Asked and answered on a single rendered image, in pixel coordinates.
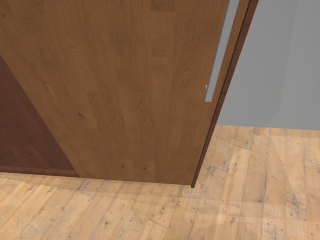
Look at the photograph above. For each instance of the wardrobe door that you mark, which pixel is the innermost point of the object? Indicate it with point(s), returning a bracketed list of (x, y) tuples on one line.
[(120, 84), (25, 139)]

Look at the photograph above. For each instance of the handle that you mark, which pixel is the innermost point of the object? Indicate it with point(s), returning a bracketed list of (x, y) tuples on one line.
[(227, 23)]

